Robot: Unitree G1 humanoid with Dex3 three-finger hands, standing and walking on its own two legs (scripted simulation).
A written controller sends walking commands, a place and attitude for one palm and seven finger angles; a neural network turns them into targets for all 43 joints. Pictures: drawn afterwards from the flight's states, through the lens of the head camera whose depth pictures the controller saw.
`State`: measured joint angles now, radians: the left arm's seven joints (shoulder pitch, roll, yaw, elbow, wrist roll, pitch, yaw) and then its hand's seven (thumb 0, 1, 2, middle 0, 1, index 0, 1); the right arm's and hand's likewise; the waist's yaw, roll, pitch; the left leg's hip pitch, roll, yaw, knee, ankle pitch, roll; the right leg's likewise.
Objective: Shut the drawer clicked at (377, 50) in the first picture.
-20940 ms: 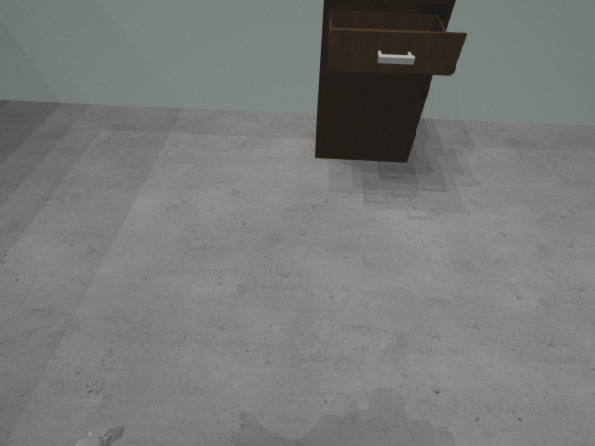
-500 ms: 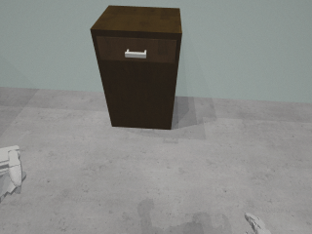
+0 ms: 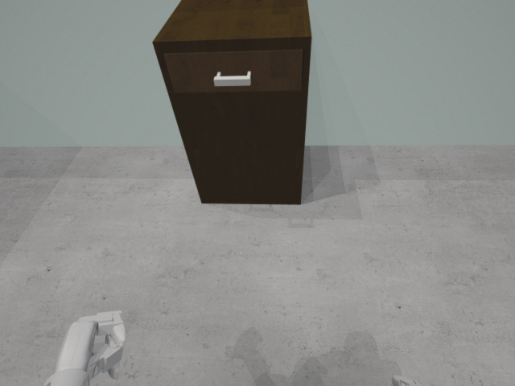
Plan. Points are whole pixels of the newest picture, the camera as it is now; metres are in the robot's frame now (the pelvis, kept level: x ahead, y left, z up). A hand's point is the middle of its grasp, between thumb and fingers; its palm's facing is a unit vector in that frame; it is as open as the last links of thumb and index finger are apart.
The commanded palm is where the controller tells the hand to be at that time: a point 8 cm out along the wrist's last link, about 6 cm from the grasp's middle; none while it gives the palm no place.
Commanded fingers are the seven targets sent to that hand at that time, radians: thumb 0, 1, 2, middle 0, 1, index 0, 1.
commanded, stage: let the arm hang, fingers relaxed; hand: left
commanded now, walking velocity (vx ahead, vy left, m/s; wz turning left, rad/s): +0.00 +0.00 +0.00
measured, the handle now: (233, 77) +1.04 +0.13 -0.04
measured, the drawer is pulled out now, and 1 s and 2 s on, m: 0.00 0.00 0.00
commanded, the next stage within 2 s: look to check the result in 0.94 s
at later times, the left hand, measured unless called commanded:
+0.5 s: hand out of the picture +0.00 +0.22 -0.15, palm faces -0.01 -0.97 -0.24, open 6.1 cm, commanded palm none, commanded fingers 0.00 0.90 0.90 -0.20 -0.30 -0.20 -0.30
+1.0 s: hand out of the picture +0.02 +0.18 -0.15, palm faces -0.01 -0.98 -0.19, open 7.3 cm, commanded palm none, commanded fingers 0.00 0.90 0.90 -0.20 -0.30 -0.20 -0.30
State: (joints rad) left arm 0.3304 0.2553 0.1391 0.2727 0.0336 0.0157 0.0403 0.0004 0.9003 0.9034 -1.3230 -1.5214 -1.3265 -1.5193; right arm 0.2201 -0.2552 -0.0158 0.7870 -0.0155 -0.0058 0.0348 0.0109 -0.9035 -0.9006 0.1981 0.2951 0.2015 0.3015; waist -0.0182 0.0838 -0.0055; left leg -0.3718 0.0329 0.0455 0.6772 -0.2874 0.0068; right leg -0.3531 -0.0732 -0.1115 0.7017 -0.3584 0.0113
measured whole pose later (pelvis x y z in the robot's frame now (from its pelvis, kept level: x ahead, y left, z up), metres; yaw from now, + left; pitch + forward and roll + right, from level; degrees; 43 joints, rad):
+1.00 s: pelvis +0.01 +0.01 +0.03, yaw -3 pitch -1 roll +0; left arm 0.26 0.14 0.02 1.13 0.01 0.01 0.04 0.00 0.91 0.90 -0.20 -0.30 -0.20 -0.30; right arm 0.32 -0.10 -0.01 1.15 -0.01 0.00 -0.02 0.00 -0.91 -0.90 0.20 0.29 0.20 0.30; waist -0.01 0.00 0.05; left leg -0.18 0.02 0.10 0.41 -0.22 0.01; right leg -0.18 -0.06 -0.07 0.42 -0.23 0.03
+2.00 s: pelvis +0.02 -0.01 +0.03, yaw -2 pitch -1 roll +0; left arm 0.18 0.22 0.03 1.13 0.01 -0.01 0.02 0.00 0.91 0.90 -0.20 -0.30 -0.21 -0.30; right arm 0.21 -0.21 -0.02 1.14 -0.02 -0.01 -0.02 0.00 -0.91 -0.90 0.20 0.29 0.20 0.30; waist -0.01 0.01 0.04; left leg -0.14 0.05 0.08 0.36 -0.21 -0.02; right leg -0.13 -0.03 -0.09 0.37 -0.22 0.00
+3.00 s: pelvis +0.03 -0.01 +0.03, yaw -2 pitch -1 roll +0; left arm 0.10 0.32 0.02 1.13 0.01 -0.01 0.00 0.00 0.90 0.90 -0.21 -0.30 -0.21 -0.30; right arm 0.12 -0.31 -0.01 1.13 -0.02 -0.01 0.00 0.01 -0.90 -0.90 0.20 0.30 0.20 0.30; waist -0.01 0.01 0.04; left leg -0.10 0.04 0.07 0.30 -0.18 -0.02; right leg -0.09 -0.03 -0.10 0.30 -0.20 0.00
